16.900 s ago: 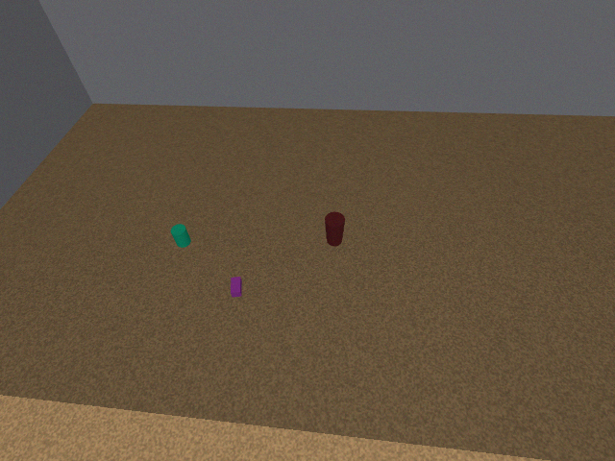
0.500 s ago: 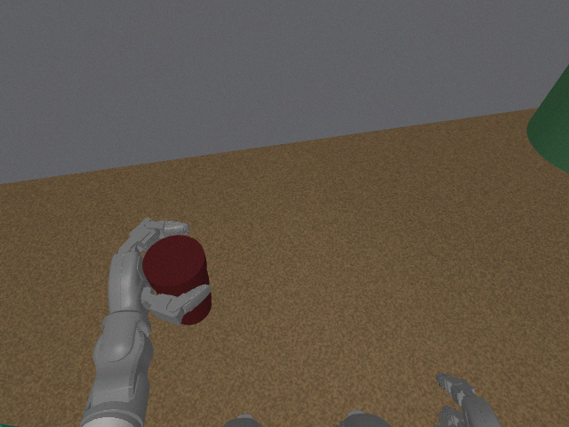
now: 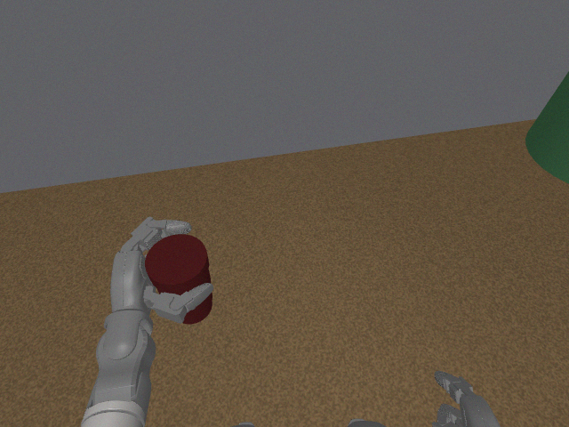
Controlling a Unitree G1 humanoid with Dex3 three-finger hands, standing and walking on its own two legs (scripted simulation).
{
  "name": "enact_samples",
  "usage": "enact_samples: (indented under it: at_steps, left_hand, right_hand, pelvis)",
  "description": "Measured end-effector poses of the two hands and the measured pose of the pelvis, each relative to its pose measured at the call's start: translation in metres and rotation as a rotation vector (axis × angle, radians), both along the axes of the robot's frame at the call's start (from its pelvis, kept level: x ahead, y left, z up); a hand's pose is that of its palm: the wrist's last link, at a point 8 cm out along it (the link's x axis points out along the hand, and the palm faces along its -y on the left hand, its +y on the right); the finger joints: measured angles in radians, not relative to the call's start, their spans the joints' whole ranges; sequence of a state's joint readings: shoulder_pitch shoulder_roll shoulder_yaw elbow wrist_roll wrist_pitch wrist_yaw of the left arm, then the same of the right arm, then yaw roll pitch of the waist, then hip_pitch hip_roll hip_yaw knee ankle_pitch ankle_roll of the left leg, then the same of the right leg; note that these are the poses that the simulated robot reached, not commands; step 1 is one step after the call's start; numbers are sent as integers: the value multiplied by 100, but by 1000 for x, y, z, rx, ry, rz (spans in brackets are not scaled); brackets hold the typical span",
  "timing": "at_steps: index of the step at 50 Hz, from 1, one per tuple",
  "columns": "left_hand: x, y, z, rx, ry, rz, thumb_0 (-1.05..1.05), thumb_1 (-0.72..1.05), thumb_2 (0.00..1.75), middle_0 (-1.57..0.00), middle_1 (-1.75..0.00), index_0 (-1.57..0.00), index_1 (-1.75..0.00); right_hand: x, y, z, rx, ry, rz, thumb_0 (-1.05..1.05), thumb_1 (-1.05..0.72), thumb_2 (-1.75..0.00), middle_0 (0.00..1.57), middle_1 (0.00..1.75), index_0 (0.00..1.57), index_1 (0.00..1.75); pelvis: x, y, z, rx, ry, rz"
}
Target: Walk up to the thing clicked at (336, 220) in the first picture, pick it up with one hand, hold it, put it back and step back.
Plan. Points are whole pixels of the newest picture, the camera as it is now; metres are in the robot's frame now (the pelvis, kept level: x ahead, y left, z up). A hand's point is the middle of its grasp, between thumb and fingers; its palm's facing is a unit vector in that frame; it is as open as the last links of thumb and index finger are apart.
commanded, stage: hold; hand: left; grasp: from the side
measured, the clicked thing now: (185, 284) +0.32 +0.17 +0.01
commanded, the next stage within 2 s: crouch in 2.00 s
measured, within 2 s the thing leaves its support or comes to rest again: neither
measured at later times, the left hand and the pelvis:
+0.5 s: hand (179, 274) +0.32 +0.16 +0.04, palm faces +0.10 -0.99 -0.03, open 10.8 cm; pelvis -0.01 +0.00 +0.00, yaw +0 degrees
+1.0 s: hand (175, 273) +0.32 +0.17 +0.05, palm faces +0.11 -0.99 -0.03, open 10.8 cm; pelvis +0.00 +0.00 +0.00, yaw +0 degrees
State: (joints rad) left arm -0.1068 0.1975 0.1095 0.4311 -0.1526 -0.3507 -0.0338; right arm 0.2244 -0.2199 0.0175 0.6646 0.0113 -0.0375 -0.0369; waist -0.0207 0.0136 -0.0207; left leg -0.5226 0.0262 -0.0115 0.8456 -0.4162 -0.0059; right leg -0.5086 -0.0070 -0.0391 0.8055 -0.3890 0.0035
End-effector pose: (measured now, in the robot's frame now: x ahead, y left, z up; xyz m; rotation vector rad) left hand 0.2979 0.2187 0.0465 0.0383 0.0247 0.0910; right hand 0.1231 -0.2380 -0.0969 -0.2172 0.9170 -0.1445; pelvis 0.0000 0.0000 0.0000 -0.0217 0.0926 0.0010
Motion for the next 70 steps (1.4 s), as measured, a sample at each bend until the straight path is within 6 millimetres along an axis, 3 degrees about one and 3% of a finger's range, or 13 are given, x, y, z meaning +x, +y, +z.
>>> enact_samples:
  at_steps: [15, 47, 56, 70]
  left_hand:
    - [-7, -3, -1, -2, 6, -6, 1, -45, 108, -73, -101, -65, -101]
    - [-11, 1, 5, -5, -23, 22, 1, -45, 108, -73, -101, -65, -101]
    - [-4, -5, 3, 8, -2, -16, 1, -45, 108, -73, -101, -65, -101]
    - [-13, -2, 4, 9, -15, 7, 1, -45, 108, -73, -101, -65, -101]
  right_hand:
    - [-12, -1, -1, 8, 19, -5, 1, -92, -90, 20, 30, 20, 30]
    - [-4, -2, 1, 8, -4, 9, 1, -92, -90, 20, 30, 20, 30]
    - [-9, -4, 0, 9, 7, -2, 1, -91, -90, 20, 30, 20, 30]
    - [-13, -7, 0, 5, 10, -8, 1, -92, -90, 20, 30, 20, 30]
  pelvis:
    - [-3, 0, 1, 1, -5, -2]
    - [-4, -3, 2, 3, -12, 4]
    - [-5, -3, 2, 3, -11, 2]
    - [-5, -4, 2, 5, -13, 0]
